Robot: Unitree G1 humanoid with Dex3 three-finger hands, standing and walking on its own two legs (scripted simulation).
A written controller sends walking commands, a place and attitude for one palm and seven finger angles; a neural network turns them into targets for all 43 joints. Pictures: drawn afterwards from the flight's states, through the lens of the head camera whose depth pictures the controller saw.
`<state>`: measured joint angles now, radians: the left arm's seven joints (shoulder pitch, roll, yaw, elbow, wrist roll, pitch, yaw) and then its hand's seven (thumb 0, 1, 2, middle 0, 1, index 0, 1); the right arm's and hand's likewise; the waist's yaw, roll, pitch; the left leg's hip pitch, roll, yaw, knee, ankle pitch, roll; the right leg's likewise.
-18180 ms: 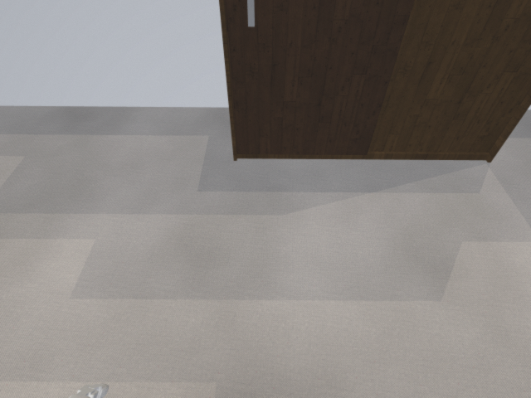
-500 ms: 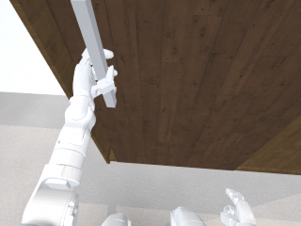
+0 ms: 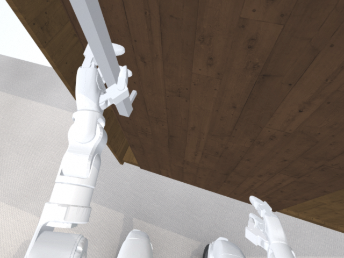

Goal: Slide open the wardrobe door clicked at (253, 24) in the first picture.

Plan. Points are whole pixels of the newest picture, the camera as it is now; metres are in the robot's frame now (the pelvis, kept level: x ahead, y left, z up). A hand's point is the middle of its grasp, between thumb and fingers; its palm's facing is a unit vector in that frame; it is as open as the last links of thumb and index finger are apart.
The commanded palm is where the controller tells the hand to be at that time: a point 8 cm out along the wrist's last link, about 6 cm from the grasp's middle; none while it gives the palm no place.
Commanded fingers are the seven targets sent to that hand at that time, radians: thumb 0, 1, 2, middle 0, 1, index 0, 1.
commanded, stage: step sideways, sliding the door along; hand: left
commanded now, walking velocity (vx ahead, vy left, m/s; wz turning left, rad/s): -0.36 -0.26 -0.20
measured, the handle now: (114, 58) +0.43 +0.20 +0.17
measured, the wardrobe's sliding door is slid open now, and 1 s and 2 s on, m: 0.12 0.44 0.44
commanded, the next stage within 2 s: stop walking and hold the door there in 1.60 s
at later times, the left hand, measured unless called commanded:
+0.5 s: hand (213, 111) +0.36 +0.00 +0.14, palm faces +0.14 -0.98 -0.13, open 6.4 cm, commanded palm +0.33 -0.01 +0.15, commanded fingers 0.00 0.90 0.90 -0.45 -1.40 -0.45 -1.40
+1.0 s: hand (297, 131) +0.34 -0.14 +0.15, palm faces +0.16 -0.98 -0.09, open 6.4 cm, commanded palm +0.31 -0.15 +0.15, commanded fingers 0.00 0.90 0.90 -0.45 -1.40 -0.45 -1.40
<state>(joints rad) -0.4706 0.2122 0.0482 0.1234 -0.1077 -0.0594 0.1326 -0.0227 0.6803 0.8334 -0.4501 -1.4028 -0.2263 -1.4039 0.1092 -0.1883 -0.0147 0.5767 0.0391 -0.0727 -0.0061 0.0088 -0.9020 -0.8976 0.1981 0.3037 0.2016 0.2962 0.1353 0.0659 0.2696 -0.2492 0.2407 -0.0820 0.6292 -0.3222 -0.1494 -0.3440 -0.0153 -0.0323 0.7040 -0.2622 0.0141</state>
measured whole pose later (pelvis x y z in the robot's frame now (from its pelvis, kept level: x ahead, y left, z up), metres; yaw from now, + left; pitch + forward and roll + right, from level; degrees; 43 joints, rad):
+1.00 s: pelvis -0.05 -0.27 +0.00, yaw -8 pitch -1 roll -2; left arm -0.32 0.19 0.14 0.05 -0.07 -0.05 0.19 0.00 0.72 0.81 -0.46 -1.40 -0.19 -1.40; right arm 0.11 -0.20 -0.01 0.65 0.03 -0.04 -0.05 0.01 -0.90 -0.90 0.20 0.30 0.20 0.30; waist 0.05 0.06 0.18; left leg -0.39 0.22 -0.01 0.84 -0.50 -0.07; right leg -0.33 -0.03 -0.04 0.62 -0.26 0.03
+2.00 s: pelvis -0.04 -0.44 +0.01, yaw -8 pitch -1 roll -1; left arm -0.31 0.46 0.45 0.39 -0.05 -0.12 0.17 -0.11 0.58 0.78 -0.42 -1.36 -0.21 -1.34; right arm 0.11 -0.28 -0.03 0.67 0.05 -0.08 -0.08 0.01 -0.90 -0.90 0.20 0.30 0.20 0.30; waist 0.04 0.01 0.11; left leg -0.29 0.04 0.14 0.64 -0.27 0.03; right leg -0.34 -0.03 -0.01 0.67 -0.36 0.03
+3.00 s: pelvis -0.08 -0.42 +0.02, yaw -10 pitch -1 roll -1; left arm -0.49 0.53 0.44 0.86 -0.03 -0.16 0.16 -0.08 0.62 0.77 -0.33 -1.25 -0.19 -1.34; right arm 0.23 -0.32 -0.03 0.74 0.04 0.00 -0.10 0.01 -0.90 -0.90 0.20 0.30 0.20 0.30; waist -0.02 0.06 0.03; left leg -0.34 0.04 0.16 0.57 -0.23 0.01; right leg -0.28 -0.07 -0.07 0.52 -0.23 0.04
